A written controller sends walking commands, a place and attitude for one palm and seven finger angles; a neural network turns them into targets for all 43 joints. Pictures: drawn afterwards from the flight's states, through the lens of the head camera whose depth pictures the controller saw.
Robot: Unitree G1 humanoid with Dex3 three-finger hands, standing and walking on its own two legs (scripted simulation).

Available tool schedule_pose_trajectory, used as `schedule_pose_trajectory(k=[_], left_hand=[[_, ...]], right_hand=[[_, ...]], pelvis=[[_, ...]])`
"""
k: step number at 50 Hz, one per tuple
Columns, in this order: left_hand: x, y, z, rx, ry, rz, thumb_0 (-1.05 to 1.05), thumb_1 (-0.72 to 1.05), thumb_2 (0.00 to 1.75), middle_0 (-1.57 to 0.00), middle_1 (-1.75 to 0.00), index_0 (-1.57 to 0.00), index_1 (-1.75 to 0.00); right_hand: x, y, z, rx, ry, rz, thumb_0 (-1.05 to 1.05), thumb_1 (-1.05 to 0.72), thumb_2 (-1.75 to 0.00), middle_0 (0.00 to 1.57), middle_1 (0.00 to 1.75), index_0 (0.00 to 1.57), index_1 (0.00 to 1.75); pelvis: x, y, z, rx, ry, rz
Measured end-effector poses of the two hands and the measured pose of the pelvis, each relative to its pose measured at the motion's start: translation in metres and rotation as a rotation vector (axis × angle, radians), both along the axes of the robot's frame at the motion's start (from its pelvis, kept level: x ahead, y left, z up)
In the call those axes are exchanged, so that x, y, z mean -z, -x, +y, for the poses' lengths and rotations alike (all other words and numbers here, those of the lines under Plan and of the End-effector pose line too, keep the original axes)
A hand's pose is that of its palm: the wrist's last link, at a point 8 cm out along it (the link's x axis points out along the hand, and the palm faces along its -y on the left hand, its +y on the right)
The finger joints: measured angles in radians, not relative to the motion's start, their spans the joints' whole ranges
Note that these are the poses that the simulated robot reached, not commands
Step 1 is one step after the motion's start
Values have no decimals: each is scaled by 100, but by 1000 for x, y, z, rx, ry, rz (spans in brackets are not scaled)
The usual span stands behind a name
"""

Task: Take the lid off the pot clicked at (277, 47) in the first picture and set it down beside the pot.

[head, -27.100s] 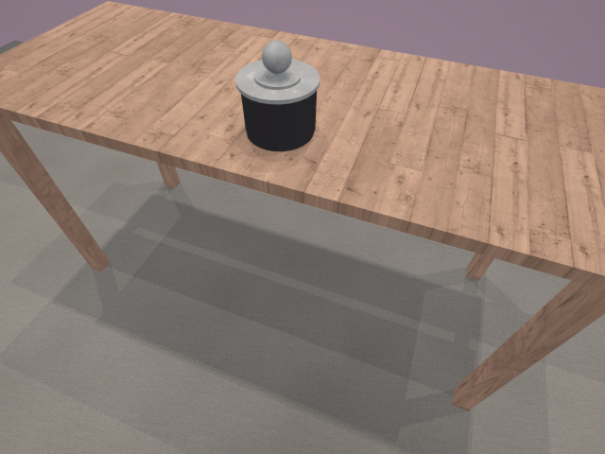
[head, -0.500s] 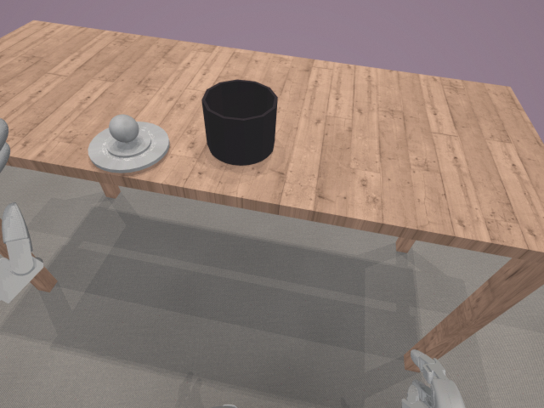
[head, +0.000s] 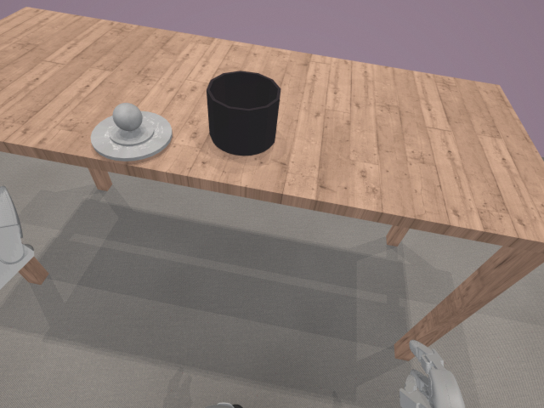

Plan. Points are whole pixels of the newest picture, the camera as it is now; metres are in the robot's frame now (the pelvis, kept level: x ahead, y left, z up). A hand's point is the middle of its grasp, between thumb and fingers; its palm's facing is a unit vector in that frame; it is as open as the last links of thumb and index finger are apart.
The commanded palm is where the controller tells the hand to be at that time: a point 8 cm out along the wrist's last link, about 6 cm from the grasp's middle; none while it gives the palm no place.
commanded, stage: step back with the hand held close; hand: left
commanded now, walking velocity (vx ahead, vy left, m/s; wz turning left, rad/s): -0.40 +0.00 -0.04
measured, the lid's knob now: (127, 117) +0.60 +0.32 +0.07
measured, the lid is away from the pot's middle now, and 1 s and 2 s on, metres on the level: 0.23 0.23 0.23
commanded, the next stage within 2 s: stop stepping back and stand still in 0.46 s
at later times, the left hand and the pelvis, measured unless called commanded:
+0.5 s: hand (3, 326) +0.14 +0.22 +0.22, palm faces +0.23 -0.85 -0.48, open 7.4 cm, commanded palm +0.08 +0.28 +0.24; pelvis -0.07 +0.02 +0.01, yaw -5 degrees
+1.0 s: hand out of the picture +0.06 +0.24 +0.22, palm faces +0.33 -0.83 -0.44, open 7.4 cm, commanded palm +0.01 +0.29 +0.24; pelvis -0.13 +0.02 +0.01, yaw -3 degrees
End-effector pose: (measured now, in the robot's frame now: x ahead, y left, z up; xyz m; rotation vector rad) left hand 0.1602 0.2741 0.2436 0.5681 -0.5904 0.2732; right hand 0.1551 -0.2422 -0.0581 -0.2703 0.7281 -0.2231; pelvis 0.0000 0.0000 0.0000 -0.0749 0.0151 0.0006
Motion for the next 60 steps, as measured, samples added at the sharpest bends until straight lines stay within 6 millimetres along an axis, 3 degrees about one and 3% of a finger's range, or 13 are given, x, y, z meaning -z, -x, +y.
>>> schedule_pose_trajectory(k=[3,10,14,19,24,28,30,34,40,46,52,60], left_hand=[[-1,5,4,-20,8,23,1,89,90,-21,-31,-21,-31],[0,19,-11,68,13,-1,1,89,90,-21,-31,-21,-31],[-1,16,0,89,33,-48,1,89,90,-21,-31,-22,-31],[4,14,13,72,40,53,1,89,90,-21,-31,-21,-31],[7,41,0,113,6,146,1,89,90,-21,-31,-21,-31],[1,69,-12,151,-49,107,1,89,90,-21,-31,-21,-31],[11,70,-9,148,-33,126,1,89,90,-21,-31,-21,-31],[7,81,4,107,20,65,1,89,90,-21,-31,-22,-31],[0,99,20,33,42,49,1,89,90,-21,-31,-21,-31],[4,119,12,17,26,110,1,89,90,-21,-31,-21,-31],[6,139,6,7,36,100,1,89,90,-21,-31,-21,-31],[11,131,26,-32,106,29,1,89,90,-21,-31,-21,-31]], right_hand=[[-5,3,7,-22,-20,-15,1,-91,-90,20,30,20,30],[1,19,11,-23,-23,5,1,-90,-90,21,30,20,30],[2,35,12,28,-1,27,1,-90,-90,21,30,20,30],[-9,57,20,31,-14,1,1,-91,-90,21,30,20,30],[-12,82,21,21,-27,-10,1,-90,-90,21,30,20,30],[0,102,14,20,-16,12,1,-90,-90,21,30,20,30],[10,114,9,29,-34,30,1,-90,-90,21,30,20,30],[11,138,5,112,-9,26,1,-90,-90,21,30,20,30],[0,163,22,125,-26,-8,1,-91,-90,20,30,20,30],[1,170,34,53,-72,-11,1,-90,-90,20,30,20,30],[8,166,28,21,-63,-9,1,-90,-90,21,30,20,30],[6,157,22,45,-24,-28,1,-91,-90,21,30,20,30]], pelvis=[[-4,6,-1,1,6,21],[-1,16,4,39,-11,14],[1,22,14,34,-15,14],[-8,45,18,63,-7,31],[-10,65,17,79,-7,48],[-4,85,16,91,-17,41],[-2,93,20,81,-18,27],[4,96,27,70,-17,10],[-7,112,30,72,-44,-7],[-11,127,24,54,-42,-25],[-7,133,22,47,-28,-53],[0,132,31,38,-15,-76]])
